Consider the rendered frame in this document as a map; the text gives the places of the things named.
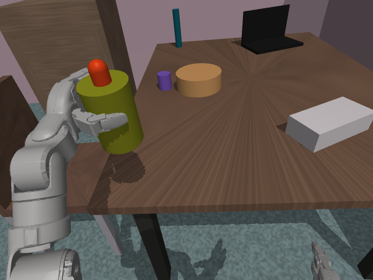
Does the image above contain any chair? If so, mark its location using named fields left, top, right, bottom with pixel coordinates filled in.
left=0, top=75, right=124, bottom=255

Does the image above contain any left robot arm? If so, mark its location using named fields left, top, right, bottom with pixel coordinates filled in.
left=5, top=113, right=82, bottom=280

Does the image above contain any right robot hand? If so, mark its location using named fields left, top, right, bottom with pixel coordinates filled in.
left=311, top=241, right=340, bottom=280

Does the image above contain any table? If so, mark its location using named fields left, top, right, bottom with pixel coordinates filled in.
left=86, top=32, right=373, bottom=280

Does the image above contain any left robot hand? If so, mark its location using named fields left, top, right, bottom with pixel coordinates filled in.
left=46, top=68, right=128, bottom=137

